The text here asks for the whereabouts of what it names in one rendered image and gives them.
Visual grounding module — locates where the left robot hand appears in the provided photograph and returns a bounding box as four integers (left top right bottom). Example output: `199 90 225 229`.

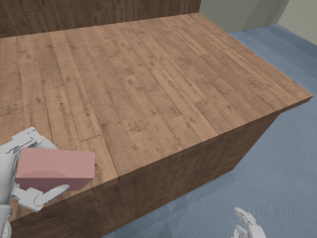
0 127 70 212

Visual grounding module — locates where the sponge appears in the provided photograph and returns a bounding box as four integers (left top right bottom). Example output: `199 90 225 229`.
15 147 95 191

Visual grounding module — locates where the left robot forearm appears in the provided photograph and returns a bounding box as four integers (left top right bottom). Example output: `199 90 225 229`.
0 204 14 238

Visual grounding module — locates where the right robot hand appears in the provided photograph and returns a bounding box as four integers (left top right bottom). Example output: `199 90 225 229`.
231 207 266 238

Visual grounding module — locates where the table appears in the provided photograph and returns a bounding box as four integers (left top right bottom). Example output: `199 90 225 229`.
0 0 314 238

